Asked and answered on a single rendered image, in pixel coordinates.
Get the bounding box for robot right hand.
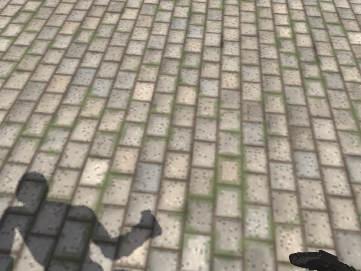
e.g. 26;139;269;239
289;250;357;271

